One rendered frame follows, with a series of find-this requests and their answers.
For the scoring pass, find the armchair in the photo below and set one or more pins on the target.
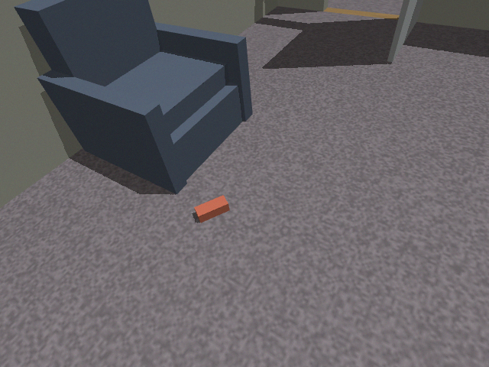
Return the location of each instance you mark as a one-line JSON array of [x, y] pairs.
[[153, 99]]

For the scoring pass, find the carton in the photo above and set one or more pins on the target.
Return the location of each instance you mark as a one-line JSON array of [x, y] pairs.
[[212, 208]]

